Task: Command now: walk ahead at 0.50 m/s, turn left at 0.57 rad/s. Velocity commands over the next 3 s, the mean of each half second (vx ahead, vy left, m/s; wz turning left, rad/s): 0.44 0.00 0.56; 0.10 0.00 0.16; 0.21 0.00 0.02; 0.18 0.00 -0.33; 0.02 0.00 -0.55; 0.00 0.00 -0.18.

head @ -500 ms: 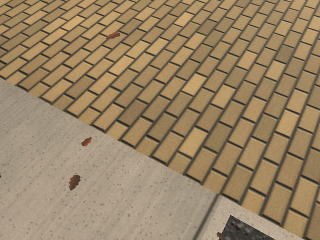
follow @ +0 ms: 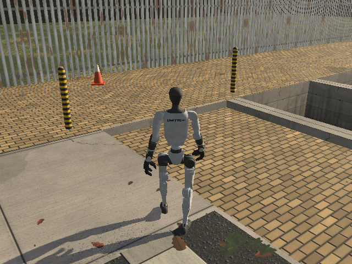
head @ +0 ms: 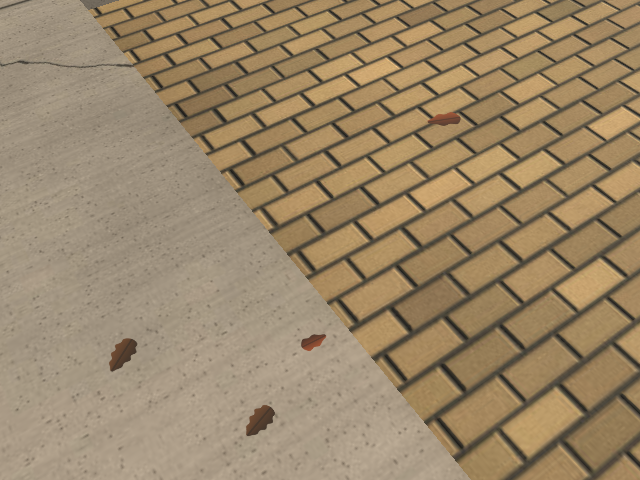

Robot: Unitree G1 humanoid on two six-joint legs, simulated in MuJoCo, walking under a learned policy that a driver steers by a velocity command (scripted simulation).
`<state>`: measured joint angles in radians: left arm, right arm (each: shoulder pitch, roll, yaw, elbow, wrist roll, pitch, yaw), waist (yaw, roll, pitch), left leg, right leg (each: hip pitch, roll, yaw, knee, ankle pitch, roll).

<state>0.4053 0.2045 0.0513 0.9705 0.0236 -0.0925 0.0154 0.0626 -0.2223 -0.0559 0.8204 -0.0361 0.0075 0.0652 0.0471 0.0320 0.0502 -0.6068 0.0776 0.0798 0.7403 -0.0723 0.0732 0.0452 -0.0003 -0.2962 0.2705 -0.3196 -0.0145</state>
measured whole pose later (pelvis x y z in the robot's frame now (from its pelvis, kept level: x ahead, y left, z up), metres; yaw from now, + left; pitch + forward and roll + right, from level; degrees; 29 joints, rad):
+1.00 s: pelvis +0.34 +0.07 +0.00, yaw +21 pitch -1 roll +0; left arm 0.23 0.22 0.00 0.87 0.02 0.02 0.00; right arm 0.23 -0.23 -0.01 0.94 -0.02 0.04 -0.01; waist 0.01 0.00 0.03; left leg -0.20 -0.02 -0.06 0.50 -0.26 0.01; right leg -0.30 0.04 -0.05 0.44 -0.12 -0.05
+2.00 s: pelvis +0.58 +0.16 -0.01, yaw +7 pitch +0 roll +0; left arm 0.26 0.27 0.06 0.91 0.03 0.04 0.01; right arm 0.11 -0.22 -0.03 0.85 -0.01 -0.01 -0.06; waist 0.03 -0.04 0.08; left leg -0.39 -0.01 0.11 0.50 -0.12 0.08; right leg -0.42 0.03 0.02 1.16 -0.49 -0.01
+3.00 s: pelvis +0.58 +0.18 +0.01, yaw -14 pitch -1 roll +0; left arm 0.22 0.24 0.00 0.81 0.01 0.03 0.01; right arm 0.15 -0.22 0.00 0.80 0.00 0.02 -0.02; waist 0.01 -0.03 0.03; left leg -0.18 -0.04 0.01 0.40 -0.21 0.05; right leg -0.16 0.05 0.12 0.40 -0.22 -0.01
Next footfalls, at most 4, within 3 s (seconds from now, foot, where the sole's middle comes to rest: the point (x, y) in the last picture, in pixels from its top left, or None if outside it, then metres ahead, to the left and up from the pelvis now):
0.10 left None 0.20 0.09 -0.78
0.62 right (339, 473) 0.48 0.02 -0.78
0.96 left None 0.33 0.19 -0.77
1.84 left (238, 369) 0.70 0.26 -0.78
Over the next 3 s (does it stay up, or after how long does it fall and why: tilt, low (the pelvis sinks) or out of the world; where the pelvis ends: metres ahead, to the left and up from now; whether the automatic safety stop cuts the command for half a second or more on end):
stays up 0.58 0.18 0.01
